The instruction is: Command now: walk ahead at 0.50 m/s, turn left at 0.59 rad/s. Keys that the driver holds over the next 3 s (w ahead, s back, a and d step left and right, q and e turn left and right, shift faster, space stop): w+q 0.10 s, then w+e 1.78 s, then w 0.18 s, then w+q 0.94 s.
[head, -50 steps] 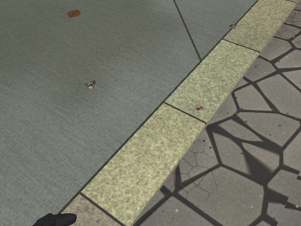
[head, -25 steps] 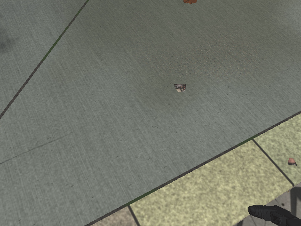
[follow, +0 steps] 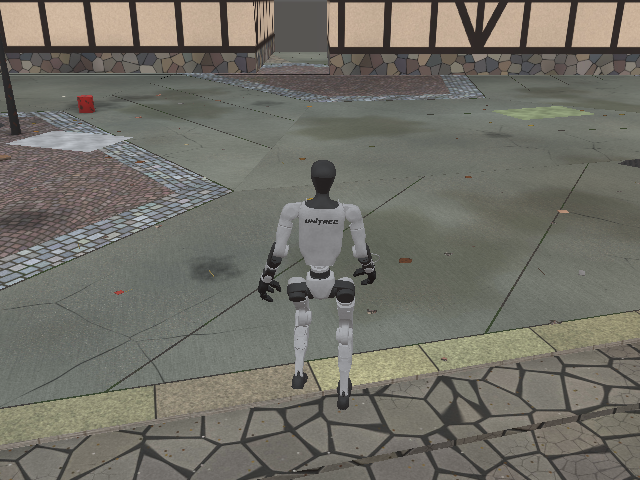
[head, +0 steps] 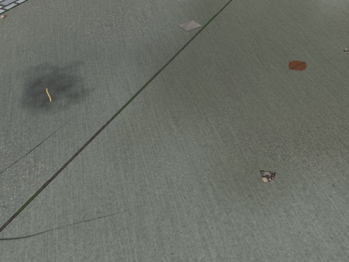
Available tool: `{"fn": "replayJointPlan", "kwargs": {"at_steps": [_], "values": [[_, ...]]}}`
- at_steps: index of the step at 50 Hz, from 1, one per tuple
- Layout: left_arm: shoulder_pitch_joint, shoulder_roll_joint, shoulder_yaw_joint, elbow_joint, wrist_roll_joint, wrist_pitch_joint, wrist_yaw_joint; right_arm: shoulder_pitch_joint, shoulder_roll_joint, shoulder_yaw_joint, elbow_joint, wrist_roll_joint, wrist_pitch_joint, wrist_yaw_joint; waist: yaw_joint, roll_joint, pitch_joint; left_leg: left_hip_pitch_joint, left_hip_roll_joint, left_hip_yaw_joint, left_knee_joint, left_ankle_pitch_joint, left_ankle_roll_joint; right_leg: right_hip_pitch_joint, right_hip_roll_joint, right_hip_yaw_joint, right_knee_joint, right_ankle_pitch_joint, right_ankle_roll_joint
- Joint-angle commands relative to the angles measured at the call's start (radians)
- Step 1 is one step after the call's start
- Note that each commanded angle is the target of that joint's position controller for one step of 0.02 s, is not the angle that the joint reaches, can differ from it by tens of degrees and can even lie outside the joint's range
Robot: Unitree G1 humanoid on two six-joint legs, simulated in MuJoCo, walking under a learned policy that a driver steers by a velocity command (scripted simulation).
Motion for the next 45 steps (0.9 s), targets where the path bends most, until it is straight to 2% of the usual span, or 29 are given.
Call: {"fn": "replayJointPlan", "kwargs": {"at_steps": [1,3,5,8,10,12,13,14,15,16,17,18,19,20,21,24,28,30,32,35,37,38,39,40,41,42,43,44,45], "values": [[-0.157,0.134,0.006,-0.096,0.030,-0.028,0.039,0.007,-0.126,-0.033,-0.125,-0.014,0.005,0.001,-0.097,-0.229,0.126,-0.226,0.099,-0.006,0.200,0.159,-0.071,-0.068,-0.340,0.360,-0.496,0.171,-0.156],[-0.115,0.136,0.007,-0.091,0.039,-0.045,0.057,0.010,-0.114,-0.033,-0.129,-0.019,0.007,0.013,-0.091,-0.197,0.043,-0.132,0.097,0.044,0.144,0.265,-0.078,-0.024,-0.254,0.159,-0.479,0.320,-0.139],[-0.067,0.153,0.017,-0.082,0.035,-0.047,0.061,-0.030,-0.088,-0.024,-0.154,-0.015,0.012,0.026,-0.082,-0.163,0.007,-0.113,0.106,0.084,-0.046,0.250,-0.068,0.089,-0.221,0.072,-0.480,0.336,-0.150],[-0.004,0.193,0.034,-0.058,0.025,-0.039,0.038,-0.070,-0.009,-0.001,-0.154,-0.009,0.006,0.046,-0.061,-0.147,-0.003,0.047,0.108,0.146,-0.354,0.113,-0.029,0.160,-0.249,0.023,-0.537,0.395,-0.194],[-0.015,0.216,0.042,-0.045,0.003,-0.033,0.018,-0.041,-0.031,-0.013,-0.136,-0.012,0.003,0.046,-0.079,-0.185,0.017,0.138,0.094,0.192,-0.494,0.011,0.000,0.191,-0.281,0.016,-0.521,0.522,-0.237],[-0.059,0.240,0.049,-0.032,-0.017,-0.030,0.004,0.081,-0.072,-0.036,-0.102,-0.020,-0.005,0.040,-0.151,-0.231,-0.013,0.283,0.059,0.229,-0.682,-0.035,0.025,0.219,-0.276,0.002,-0.336,0.814,-0.251],[-0.096,0.220,0.041,-0.031,-0.016,-0.020,0.000,0.282,-0.106,-0.061,-0.032,-0.017,-0.012,0.037,-0.248,-0.192,-0.098,0.524,0.013,0.267,-0.858,0.101,0.044,0.169,-0.228,-0.034,-0.101,0.946,-0.239],[-0.120,0.145,0.012,-0.050,-0.005,-0.018,-0.003,0.447,-0.166,-0.083,0.046,-0.014,-0.010,0.035,-0.295,-0.058,-0.146,0.819,0.094,0.114,-0.888,0.191,0.053,-0.095,-0.161,0.002,0.241,0.576,-0.186],[-0.088,-0.025,-0.031,-0.109,-0.002,-0.032,-0.015,0.366,-0.237,-0.068,0.020,-0.040,-0.032,0.024,-0.147,0.234,-0.138,0.868,0.301,-0.356,-1.041,-0.002,0.138,-0.464,0.005,0.111,0.584,0.020,-0.138],[-0.131,0.058,-0.013,-0.127,-0.045,-0.061,-0.019,0.300,-0.212,-0.068,-0.022,-0.038,-0.072,0.030,-0.147,0.126,-0.124,0.712,0.450,-0.660,-1.240,-0.080,0.229,-0.542,0.045,0.287,0.736,0.119,-0.142],[-0.150,0.108,0.005,-0.142,-0.062,-0.067,-0.023,0.254,-0.153,-0.044,-0.013,-0.033,-0.099,0.038,-0.102,0.042,-0.001,0.620,0.478,-0.546,-1.259,-0.124,0.241,-0.601,-0.012,0.268,0.769,0.216,-0.150],[-0.147,0.107,0.004,-0.138,-0.045,-0.065,-0.023,0.216,-0.107,-0.030,0.006,-0.026,-0.117,0.045,-0.064,-0.017,0.070,0.536,0.430,-0.406,-1.280,-0.116,0.207,-0.594,-0.067,0.245,0.735,0.329,-0.149],[-0.119,0.098,0.006,-0.124,-0.033,-0.059,-0.019,0.160,-0.100,-0.028,0.016,-0.037,-0.129,0.046,-0.020,-0.014,0.090,0.487,0.376,-0.287,-1.293,-0.034,0.162,-0.551,-0.096,0.236,0.699,0.417,-0.133],[-0.098,0.100,0.008,-0.111,-0.034,-0.047,-0.014,0.137,-0.073,-0.022,0.027,-0.047,-0.139,0.041,-0.005,0.009,0.099,0.459,0.343,-0.177,-1.306,0.090,0.135,-0.511,-0.112,0.244,0.664,0.456,-0.112],[-0.095,0.105,0.015,-0.098,-0.040,-0.034,-0.015,0.144,-0.036,-0.012,0.045,-0.058,-0.148,0.035,-0.001,-0.015,0.096,0.468,0.311,-0.080,-1.307,0.213,0.100,-0.487,-0.112,0.251,0.639,0.499,-0.109],[-0.150,0.065,0.011,-0.111,-0.031,-0.015,-0.030,0.218,-0.051,-0.018,0.092,-0.061,-0.161,0.011,-0.019,-0.044,0.087,0.548,0.273,0.120,-1.281,0.607,0.056,-0.531,-0.086,0.234,0.548,0.580,-0.094],[-0.296,0.025,-0.005,-0.171,-0.024,-0.020,-0.054,0.237,-0.081,-0.022,0.104,-0.059,-0.148,-0.022,-0.056,-0.048,0.089,0.559,0.225,0.271,-1.303,0.689,0.009,-0.452,-0.040,0.115,0.198,0.753,-0.085],[-0.379,0.002,-0.015,-0.206,-0.021,-0.023,-0.070,0.288,-0.110,-0.030,0.129,-0.048,-0.140,-0.031,-0.092,-0.038,0.111,0.612,0.256,0.291,-1.305,0.748,0.003,-0.433,-0.031,0.066,0.075,0.757,-0.093],[-0.407,0.019,-0.011,-0.229,-0.025,-0.028,-0.086,0.302,-0.139,-0.039,0.145,-0.041,-0.127,-0.033,-0.090,-0.023,0.117,0.705,0.284,0.309,-1.255,0.935,0.002,-0.429,-0.005,0.030,-0.008,0.708,-0.121],[-0.347,0.077,0.014,-0.238,-0.031,-0.024,-0.093,0.288,-0.178,-0.052,0.150,-0.034,-0.097,-0.043,-0.029,0.052,0.046,0.832,0.313,0.324,-1.078,1.394,-0.003,-0.347,0.068,-0.032,-0.034,0.571,-0.186],[-0.145,0.155,0.050,-0.203,-0.036,-0.013,-0.083,0.231,-0.206,-0.060,0.135,-0.035,-0.083,-0.043,0.083,0.087,-0.054,0.823,0.321,0.314,-0.821,1.508,0.009,-0.137,0.101,-0.014,-0.056,0.508,-0.244],[0.023,0.201,0.078,-0.168,-0.027,-0.008,-0.064,0.179,-0.209,-0.060,0.125,-0.028,-0.088,-0.036,0.180,0.046,-0.120,0.687,0.279,0.323,-0.577,1.366,-0.007,0.120,0.105,0.041,-0.164,0.583,-0.284],[0.096,0.241,0.083,-0.142,-0.014,0.006,-0.037,0.180,-0.113,-0.034,0.099,-0.057,-0.106,-0.024,0.148,-0.138,-0.170,0.353,0.179,0.273,-0.257,0.487,-0.029,0.413,-0.045,0.280,-0.091,0.612,-0.315],[0.048,0.306,0.095,-0.185,0.010,-0.015,-0.039,0.283,-0.019,0.002,0.043,-0.040,-0.142,-0.004,0.034,-0.317,-0.319,-0.050,-0.029,0.077,0.095,-0.098,-0.081,0.699,-0.296,0.923,-0.220,0.390,-0.578],[0.067,0.220,0.077,-0.184,0.008,-0.025,-0.038,0.153,-0.115,-0.015,0.019,-0.010,-0.181,0.011,0.115,-0.163,-0.333,-0.150,0.017,-0.088,0.128,-0.011,-0.048,0.673,-0.289,0.964,-0.374,0.237,-0.541],[0.015,0.166,0.063,-0.185,-0.001,-0.035,-0.038,0.079,-0.142,-0.018,-0.010,0.016,-0.194,0.016,0.084,-0.107,-0.166,-0.183,0.066,-0.075,0.038,0.094,-0.023,0.518,-0.259,0.815,-0.412,0.238,-0.487],[-0.053,0.141,0.053,-0.195,-0.008,-0.045,-0.042,0.068,-0.134,-0.016,0.002,-0.001,-0.198,0.008,0.021,-0.006,-0.072,-0.136,0.109,-0.060,-0.053,0.153,-0.025,0.351,-0.211,0.708,-0.425,0.354,-0.446],[-0.098,0.117,0.046,-0.207,-0.007,-0.052,-0.040,0.085,-0.139,-0.021,0.011,-0.023,-0.191,0.001,-0.015,-0.002,-0.043,-0.077,0.137,-0.060,-0.129,0.187,-0.041,0.244,-0.167,0.623,-0.426,0.471,-0.428],[-0.117,0.109,0.042,-0.218,0.005,-0.056,-0.036,0.109,-0.146,-0.026,0.015,-0.033,-0.177,0.002,-0.045,-0.033,-0.037,-0.013,0.159,-0.061,-0.167,0.209,-0.056,0.162,-0.136,0.563,-0.434,0.556,-0.416]]}}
